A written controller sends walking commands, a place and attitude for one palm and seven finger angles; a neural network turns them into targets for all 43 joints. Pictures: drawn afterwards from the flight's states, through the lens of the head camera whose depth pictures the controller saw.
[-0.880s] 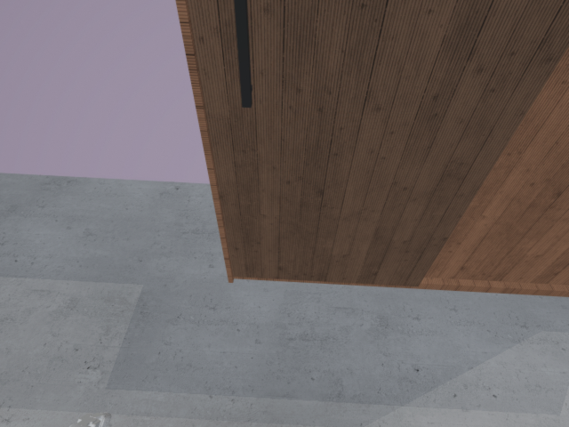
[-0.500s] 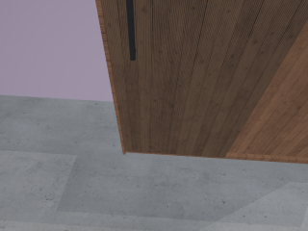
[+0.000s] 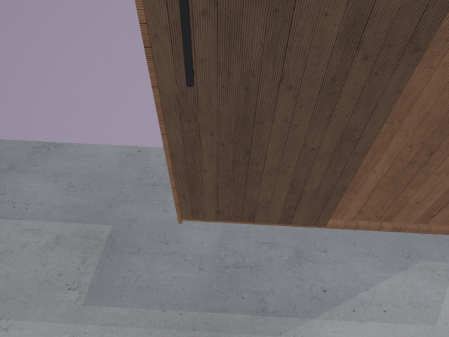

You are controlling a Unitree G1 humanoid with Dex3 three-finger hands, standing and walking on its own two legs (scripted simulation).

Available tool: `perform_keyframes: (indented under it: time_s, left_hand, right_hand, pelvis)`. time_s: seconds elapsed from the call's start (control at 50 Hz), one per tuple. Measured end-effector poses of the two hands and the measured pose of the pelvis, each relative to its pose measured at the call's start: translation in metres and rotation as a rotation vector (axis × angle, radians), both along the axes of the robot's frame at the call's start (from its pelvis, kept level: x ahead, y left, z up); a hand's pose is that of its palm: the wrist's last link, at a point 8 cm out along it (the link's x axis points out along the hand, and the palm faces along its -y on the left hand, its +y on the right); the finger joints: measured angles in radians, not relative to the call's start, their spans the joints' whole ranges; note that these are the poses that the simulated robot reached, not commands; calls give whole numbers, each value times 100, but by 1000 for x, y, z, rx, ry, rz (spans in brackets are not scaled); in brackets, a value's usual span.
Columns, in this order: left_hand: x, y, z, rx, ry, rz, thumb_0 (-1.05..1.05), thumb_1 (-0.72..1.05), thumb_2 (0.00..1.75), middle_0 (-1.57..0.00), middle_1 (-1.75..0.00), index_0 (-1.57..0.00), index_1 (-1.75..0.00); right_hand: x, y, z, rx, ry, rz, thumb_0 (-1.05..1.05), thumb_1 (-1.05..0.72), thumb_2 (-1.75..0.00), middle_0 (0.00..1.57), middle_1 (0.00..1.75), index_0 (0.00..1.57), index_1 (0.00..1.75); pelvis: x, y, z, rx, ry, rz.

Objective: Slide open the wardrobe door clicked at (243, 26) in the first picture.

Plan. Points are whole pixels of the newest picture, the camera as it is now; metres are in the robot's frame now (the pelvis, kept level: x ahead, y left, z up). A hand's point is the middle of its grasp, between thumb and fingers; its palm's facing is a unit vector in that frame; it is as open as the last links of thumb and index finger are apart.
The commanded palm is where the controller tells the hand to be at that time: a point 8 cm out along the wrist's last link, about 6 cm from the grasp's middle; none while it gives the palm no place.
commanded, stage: look at it before walking up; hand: left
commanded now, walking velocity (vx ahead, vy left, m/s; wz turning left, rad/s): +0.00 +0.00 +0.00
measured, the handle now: (187, 26) +0.75 +0.14 +0.22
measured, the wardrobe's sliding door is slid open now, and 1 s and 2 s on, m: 0.00 0.00 0.00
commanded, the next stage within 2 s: take the last steps up to it in 0.56 s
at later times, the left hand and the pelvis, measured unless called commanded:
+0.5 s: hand out of the picture +0.07 +0.24 -0.16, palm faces -0.03 -0.95 -0.32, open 7.4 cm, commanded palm none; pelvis +0.00 +0.00 +0.00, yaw +0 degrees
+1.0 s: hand out of the picture +0.04 +0.20 -0.19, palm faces +0.02 -0.98 -0.18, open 7.4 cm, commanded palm none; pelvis +0.06 +0.01 -0.01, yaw -1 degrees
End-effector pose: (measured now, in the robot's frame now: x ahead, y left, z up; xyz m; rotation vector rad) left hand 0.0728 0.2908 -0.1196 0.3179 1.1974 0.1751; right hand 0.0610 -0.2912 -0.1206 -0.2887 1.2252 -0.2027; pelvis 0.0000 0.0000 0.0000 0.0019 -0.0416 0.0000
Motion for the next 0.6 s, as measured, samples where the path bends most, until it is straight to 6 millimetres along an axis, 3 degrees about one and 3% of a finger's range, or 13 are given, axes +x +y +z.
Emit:
perform_keyframes:
  time_s: [0.6]
  left_hand:
    - [-3, -2, -2, -7, 29, 9, 1, 90, 90, -20, -30, -20, -30]
  right_hand:
    - [12, 0, 2, -3, 4, 14, 0, -90, -89, 20, 30, 20, 30]
  pelvis:
    - [6, -1, 1, -2, 12, 3]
